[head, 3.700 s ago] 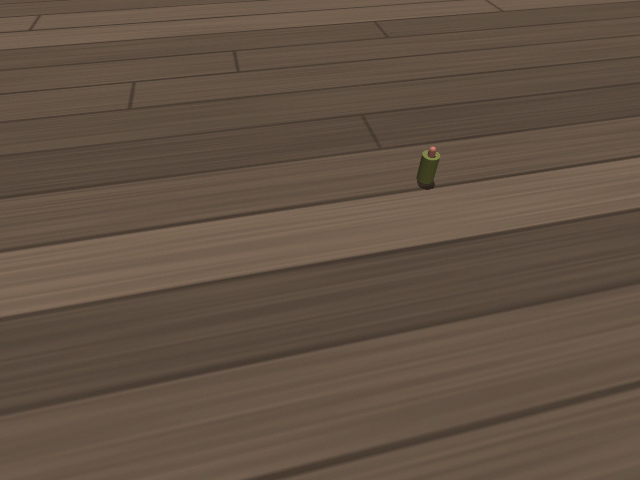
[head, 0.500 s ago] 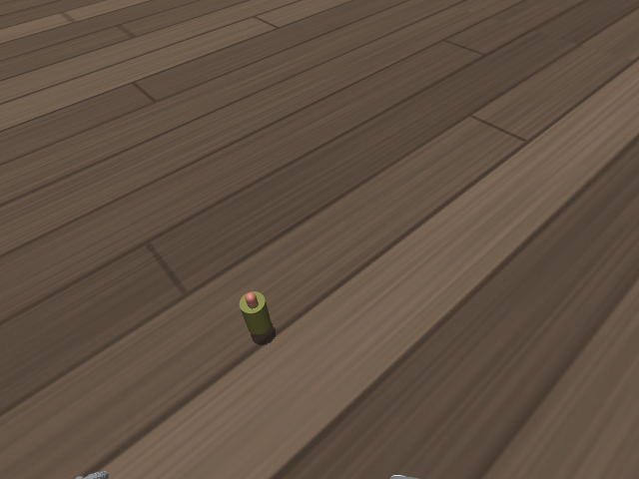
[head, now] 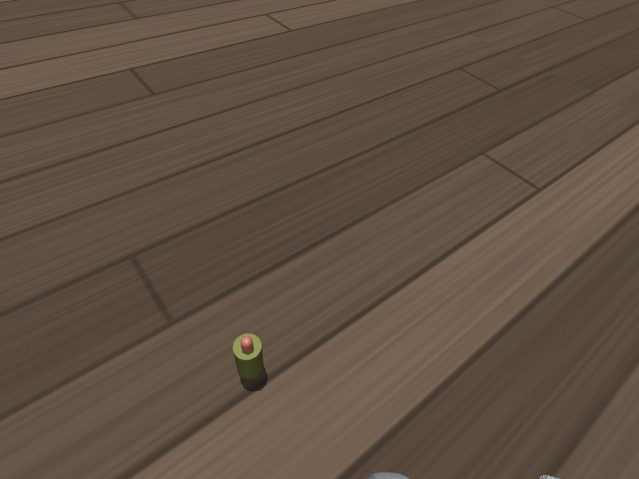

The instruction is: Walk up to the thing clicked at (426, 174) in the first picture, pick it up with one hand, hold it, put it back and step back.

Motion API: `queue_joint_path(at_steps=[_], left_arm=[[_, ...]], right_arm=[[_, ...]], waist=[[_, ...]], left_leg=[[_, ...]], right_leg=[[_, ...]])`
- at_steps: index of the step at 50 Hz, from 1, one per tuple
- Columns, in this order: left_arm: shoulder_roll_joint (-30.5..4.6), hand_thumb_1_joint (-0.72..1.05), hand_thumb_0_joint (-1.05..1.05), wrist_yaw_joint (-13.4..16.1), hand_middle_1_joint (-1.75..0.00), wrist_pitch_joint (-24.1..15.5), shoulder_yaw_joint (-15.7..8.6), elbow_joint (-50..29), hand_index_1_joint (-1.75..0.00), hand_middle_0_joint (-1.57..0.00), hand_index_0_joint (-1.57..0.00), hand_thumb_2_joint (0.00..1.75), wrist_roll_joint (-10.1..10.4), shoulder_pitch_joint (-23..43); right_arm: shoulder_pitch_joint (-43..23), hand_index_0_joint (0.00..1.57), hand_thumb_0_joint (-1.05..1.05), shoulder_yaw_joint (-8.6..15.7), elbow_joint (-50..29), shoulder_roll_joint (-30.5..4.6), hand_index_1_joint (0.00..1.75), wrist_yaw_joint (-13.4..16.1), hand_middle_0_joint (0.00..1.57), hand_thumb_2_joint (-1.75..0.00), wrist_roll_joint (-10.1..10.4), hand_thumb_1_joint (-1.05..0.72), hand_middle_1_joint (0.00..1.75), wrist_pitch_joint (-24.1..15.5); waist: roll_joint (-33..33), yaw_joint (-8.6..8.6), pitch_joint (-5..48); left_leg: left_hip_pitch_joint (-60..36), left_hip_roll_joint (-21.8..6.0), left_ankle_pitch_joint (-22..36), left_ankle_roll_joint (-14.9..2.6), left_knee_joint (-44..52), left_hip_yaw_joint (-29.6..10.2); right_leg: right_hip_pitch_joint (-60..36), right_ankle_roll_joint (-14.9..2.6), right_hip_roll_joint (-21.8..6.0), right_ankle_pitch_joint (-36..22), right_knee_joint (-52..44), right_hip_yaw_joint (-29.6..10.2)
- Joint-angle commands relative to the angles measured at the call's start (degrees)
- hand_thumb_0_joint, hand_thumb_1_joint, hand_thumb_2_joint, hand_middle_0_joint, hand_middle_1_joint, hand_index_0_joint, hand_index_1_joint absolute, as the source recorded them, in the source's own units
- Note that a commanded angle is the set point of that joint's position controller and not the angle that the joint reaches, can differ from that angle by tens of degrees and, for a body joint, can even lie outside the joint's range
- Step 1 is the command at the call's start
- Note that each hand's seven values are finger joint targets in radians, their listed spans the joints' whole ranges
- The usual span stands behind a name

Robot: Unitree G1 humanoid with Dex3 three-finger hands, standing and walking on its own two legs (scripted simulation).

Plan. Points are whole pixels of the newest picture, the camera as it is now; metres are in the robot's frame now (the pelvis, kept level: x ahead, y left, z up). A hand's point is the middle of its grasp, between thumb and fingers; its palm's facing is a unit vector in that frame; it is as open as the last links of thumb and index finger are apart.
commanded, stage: walk up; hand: left
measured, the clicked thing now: (248, 353) +0.58 +0.17 -0.67
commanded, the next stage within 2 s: stand in 1.90 s
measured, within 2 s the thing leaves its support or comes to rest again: neither
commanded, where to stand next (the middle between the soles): +0.23 -0.02 m, yaw -1 degrees
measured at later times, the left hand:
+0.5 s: hand (145, 426) +0.22 +0.24 -0.12, palm faces -0.04 -0.91 -0.42, open 7.4 cm
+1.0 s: hand (149, 415) +0.25 +0.25 -0.15, palm faces -0.01 -0.94 -0.33, open 7.4 cm
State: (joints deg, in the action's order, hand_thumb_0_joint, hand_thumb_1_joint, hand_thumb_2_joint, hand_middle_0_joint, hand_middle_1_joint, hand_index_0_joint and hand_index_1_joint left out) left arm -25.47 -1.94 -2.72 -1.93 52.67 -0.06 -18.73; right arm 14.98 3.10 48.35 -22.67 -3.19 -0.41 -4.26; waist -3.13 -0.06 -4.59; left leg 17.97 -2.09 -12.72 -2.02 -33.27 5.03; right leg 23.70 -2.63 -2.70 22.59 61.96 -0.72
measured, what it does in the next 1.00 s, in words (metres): walks ahead: right foot, then left foot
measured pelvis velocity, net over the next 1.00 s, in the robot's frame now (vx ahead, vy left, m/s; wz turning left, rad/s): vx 0.19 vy -0.01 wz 0.01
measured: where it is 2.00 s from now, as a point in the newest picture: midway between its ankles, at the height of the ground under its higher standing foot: outside the picture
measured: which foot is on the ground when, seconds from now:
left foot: down 0.00-0.30, up 0.32-0.58, down 0.60-1.00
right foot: up 0.00-0.28, down 0.30-1.00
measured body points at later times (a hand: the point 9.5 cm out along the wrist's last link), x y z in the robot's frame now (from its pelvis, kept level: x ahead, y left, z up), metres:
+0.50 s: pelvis +0.14 -0.03 +0.00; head +0.17 -0.05 +0.45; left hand +0.23 +0.29 -0.09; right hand +0.20 -0.34 -0.14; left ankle +0.17 +0.11 -0.69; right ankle +0.20 -0.15 -0.73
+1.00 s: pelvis +0.19 -0.01 +0.01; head +0.20 +0.00 +0.46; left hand +0.25 +0.30 -0.13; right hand +0.31 -0.30 -0.11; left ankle +0.23 +0.12 -0.73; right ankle +0.20 -0.15 -0.73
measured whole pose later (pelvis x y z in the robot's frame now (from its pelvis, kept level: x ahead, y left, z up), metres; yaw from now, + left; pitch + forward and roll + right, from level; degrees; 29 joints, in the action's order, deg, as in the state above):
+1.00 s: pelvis +0.19 -0.01 +0.01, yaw +0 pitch -2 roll -1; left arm -21.1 -0.5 -1.3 0.8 65.1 0.5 -6.3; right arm 2.0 -0.7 62.6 -20.0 -1.2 0.3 -0.4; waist -0.2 -1.2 -4.2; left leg 14.3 -2.5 -11.4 0.9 -27.9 1.1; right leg 11.2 1.7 -2.5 12.9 26.4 2.5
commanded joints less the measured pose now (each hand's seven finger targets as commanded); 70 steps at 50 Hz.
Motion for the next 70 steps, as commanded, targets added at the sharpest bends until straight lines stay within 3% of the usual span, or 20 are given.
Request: queue_joint_path(at_steps=[1, 4, 9, 11, 13, 14, 15, 16, 17, 22, 27, 29, 30, 31, 32, 34, 37, 40, 46, 70], left_arm=[[-10.14, 0.90, 0.00, -0.19, -0.30, -1.11, -3.49, -2.72, -0.30, -0.20, -0.20, 0.90, 0.07, -4.37], [-9.91, 0.90, 0.00, -0.84, -0.30, -1.13, -3.68, -4.37, -0.30, -0.20, -0.20, 0.90, -0.61, 0.23], [-8.50, 0.90, 0.00, -1.07, -0.30, -2.02, -3.88, -5.01, -0.30, -0.20, -0.20, 0.90, -0.51, 3.48], [-8.35, 0.90, 0.00, -0.53, -0.30, -2.34, -3.99, -3.94, -0.30, -0.20, -0.20, 0.90, -0.66, 2.02], [-9.50, 0.90, 0.00, 0.55, -0.30, -3.05, -4.67, -1.76, -0.30, -0.20, -0.20, 0.90, -0.78, -3.69], [-12.39, 0.90, 0.00, 1.29, -0.30, -3.56, -5.59, -1.90, -0.30, -0.20, -0.20, 0.90, -1.30, -5.95], [-16.57, 0.90, 0.00, 1.92, -0.30, -3.96, -6.19, -3.35, -0.30, -0.20, -0.20, 0.90, -1.12, -6.73], [-18.00, 0.90, 0.00, 1.77, -0.30, -3.35, -6.19, -3.80, -0.30, -0.20, -0.20, 0.90, -0.33, -5.31], [-16.75, 0.90, 0.00, 1.85, -0.30, -3.10, -5.95, -4.52, -0.30, -0.20, -0.20, 0.90, 0.37, -3.14], [-12.74, 0.90, 0.00, 2.50, -0.30, -2.53, -4.10, -6.07, -0.30, -0.20, -0.20, 0.90, -0.46, 2.57], [-11.71, 0.90, 0.00, 2.75, -0.30, -1.33, -3.00, -5.80, -0.30, -0.20, -0.20, 0.90, -0.35, 8.15], [-9.87, 0.90, 0.00, 2.68, -0.30, -0.35, -1.95, -5.16, -0.30, -0.20, -0.20, 0.90, 0.28, 8.91], [-8.24, 0.90, 0.00, 2.61, -0.30, 0.07, -1.28, -5.06, -0.30, -0.20, -0.20, 0.90, 0.49, 9.28], [-6.10, 0.90, 0.00, 2.47, -0.30, 0.65, -0.72, -4.32, -0.30, -0.20, -0.20, 0.90, 1.28, 7.23], [-8.52, 0.90, 0.00, 2.83, -0.30, 1.22, -1.45, -1.55, -0.30, -0.20, -0.20, 0.90, 1.35, 6.66], [-8.08, 0.90, 0.00, 2.64, -0.30, 1.14, -1.24, 1.03, -0.30, -0.20, -0.20, 0.90, 0.54, 6.53], [-9.74, 0.90, 0.00, 2.44, -0.30, 0.38, -1.05, 3.33, -0.30, -0.20, -0.20, 0.90, 0.38, 9.36], [-8.48, 0.90, 0.00, 2.31, -0.30, 0.28, -0.29, 4.82, -0.30, -0.20, -0.20, 0.90, 0.69, 12.01], [-8.53, 0.90, 0.00, 2.43, -0.30, 0.10, 0.10, 8.82, -0.30, -0.20, -0.20, 0.90, 0.65, 14.03], [-7.06, 0.90, 0.00, 2.08, -0.30, 0.89, -0.64, 11.56, -0.30, -0.20, -0.20, 0.90, -0.23, 18.03]], right_arm=[[2.34, 0.20, 0.00, 4.19, -3.47, -15.48, 0.30, 1.47, 0.20, -0.90, 0.17, -0.90, 0.30, -1.40], [3.15, 0.20, 0.00, 4.35, -3.76, -16.34, 0.30, 1.27, 0.20, -0.90, -0.11, -0.90, 0.30, -1.32], [2.84, 0.20, 0.00, 4.31, -4.51, -16.39, 0.30, 0.78, 0.20, -0.90, -0.21, -0.90, 0.30, -0.49], [1.30, 0.20, 0.00, 3.92, -5.00, -15.99, 0.30, 0.86, 0.20, -0.90, 0.04, -0.90, 0.30, 0.12], [1.26, 0.20, 0.00, 2.63, -5.55, -12.60, 0.30, 1.11, 0.20, -0.90, 0.29, -0.90, 0.30, 0.70], [3.96, 0.20, 0.00, 1.31, -5.48, -9.13, 0.30, 1.30, 0.20, -0.90, 0.64, -0.90, 0.30, 0.59], [6.01, 0.20, 0.00, 0.05, -5.76, -6.05, 0.30, 1.36, 0.20, -0.90, 0.49, -0.90, 0.30, 0.90], [5.27, 0.20, 0.00, 1.97, -4.42, -12.38, 0.30, 2.25, 0.20, -0.90, 0.20, -0.90, 0.30, 1.79], [5.66, 0.20, 0.00, 2.36, -3.12, -13.52, 0.30, 2.67, 0.20, -0.90, 0.26, -0.90, 0.30, 2.26], [6.64, 0.20, 0.00, 2.32, 0.58, -11.74, 0.30, 2.07, 0.20, -0.90, 0.01, -0.90, 0.30, 2.88], [3.96, 0.20, 0.00, 1.83, 3.20, -9.37, 0.30, 2.57, 0.20, -0.90, 0.15, -0.90, 0.30, 2.94], [2.77, 0.20, 0.00, 2.23, 4.06, -10.46, 0.30, 3.03, 0.20, -0.90, -0.15, -0.90, 0.30, 2.38], [1.90, 0.20, 0.00, 2.58, 3.98, -12.67, 0.30, 3.33, 0.20, -0.90, -0.61, -0.90, 0.30, 2.10], [-3.01, 0.20, 0.00, 2.51, 2.51, -15.42, 0.30, 3.37, 0.20, -0.90, -0.58, -0.90, 0.30, 1.64], [-6.20, 0.20, 0.00, 2.30, 2.76, -16.78, 0.30, 3.14, 0.20, -0.90, 0.38, -0.90, 0.30, 1.84], [-9.60, 0.20, 0.00, 1.04, 3.67, -13.90, 0.30, 3.04, 0.20, -0.90, 0.21, -0.90, 0.30, 2.35], [-9.83, 0.20, 0.00, -0.21, 5.88, -11.46, 0.30, 2.78, 0.20, -0.90, 0.46, -0.90, 0.30, 2.61], [-10.86, 0.20, 0.00, -0.54, 8.02, -11.92, 0.30, 2.85, 0.20, -0.90, 0.36, -0.90, 0.30, 2.25], [-14.23, 0.20, 0.00, -1.01, 10.65, -10.90, 0.30, 3.03, 0.20, -0.90, 1.08, -0.90, 0.30, 2.34], [-16.20, 0.20, 0.00, -1.02, 15.82, -9.56, 0.30, 2.80, 0.20, -0.90, 0.27, -0.90, 0.30, 2.94]], waist=[[12.68, 0.30, 1.37], [12.29, 1.65, -0.34], [11.82, 1.86, -0.28], [10.44, 0.09, -0.04], [3.61, -2.87, 4.52], [-5.80, -4.14, 7.48], [-13.89, -3.40, 7.96], [-7.82, -3.59, 6.37], [-4.71, -2.74, 4.53], [-6.03, -0.43, 3.56], [-6.06, 0.84, 6.26], [-2.55, 1.51, 6.25], [2.15, 1.77, 6.07], [9.39, -1.20, 5.18], [11.75, -1.41, 4.85], [9.33, -2.55, 3.96], [9.80, -0.85, 3.84], [10.40, -0.44, 6.26], [5.52, -0.24, 8.20], [3.58, -0.16, 6.89]], left_leg=[[-6.23, -12.58, -3.34, -9.53, 19.22, -13.18], [-6.09, -13.45, -6.46, -11.69, 20.49, -12.66], [-4.77, -11.73, -3.98, -10.15, 16.77, -9.65], [-0.62, -11.51, -1.24, -9.31, 12.26, -8.23], [2.30, -8.28, 2.25, -6.03, 0.05, -5.46], [5.60, -3.83, -0.46, -3.55, -12.92, -1.21], [14.12, 2.53, -17.16, -0.21, -24.44, -1.44], [16.14, 1.81, -20.99, -0.56, -28.46, -5.18], [16.65, -0.14, -20.61, -0.42, -30.74, -7.95], [9.54, -1.76, -11.75, 1.05, -21.61, -6.14], [-3.47, -0.34, -2.44, 1.67, -5.08, -2.48], [-9.00, 0.42, 4.18, 0.73, 1.10, -2.95], [-9.16, -4.27, 4.37, -0.50, 5.43, -9.18], [-3.23, -12.42, -1.33, -3.50, 11.32, -21.95], [4.86, -15.29, -7.50, -7.77, 13.09, -24.16], [6.63, -10.78, -9.17, -4.71, 11.40, -17.87], [3.89, -6.13, -8.13, -0.36, 8.99, -13.40], [-1.82, -7.20, -3.24, -0.94, 11.52, -13.90], [-8.05, -6.39, 9.77, -0.21, 10.19, -10.41], [-10.63, -5.72, 5.25, 1.55, 17.71, -8.67]], right_leg=[[7.36, 1.81, -3.29, -5.38, -5.02, -0.89], [8.41, 2.80, -4.11, -6.54, -12.42, 0.99], [1.80, 2.09, -1.41, -11.10, -24.32, 4.15], [-5.22, 1.82, -0.11, -13.37, -27.03, 4.84], [-18.01, 0.97, 1.78, -13.66, -33.32, 3.70], [-23.19, -0.99, -5.02, -9.52, -39.57, -5.51], [-26.35, -4.97, -18.38, -10.15, -44.72, -27.33], [-23.40, -12.17, -21.69, -9.29, -44.74, -32.65], [-20.55, -13.22, -20.84, -9.63, -43.92, -28.76], [-10.53, -9.63, -12.11, -17.87, -41.59, -9.84], [-3.26, -8.08, -11.29, -24.17, -34.01, -4.13], [1.76, -4.92, -9.17, -17.77, -29.35, -3.33], [3.87, -2.46, -7.28, -12.38, -27.29, -2.43], [2.23, 0.71, -1.69, -2.62, -24.51, 0.04], [-6.75, 0.86, 0.71, 4.68, -21.31, 1.76], [-10.07, 0.47, -0.26, 0.24, -27.62, 0.53], [-9.59, -0.28, -3.68, -5.82, -34.26, -4.27], [-10.50, 0.85, -2.65, -10.48, -34.28, -1.55], [-13.04, 1.47, -4.66, -19.29, -39.30, -2.12], [-16.43, 2.37, -5.47, -15.09, -47.51, -2.38]])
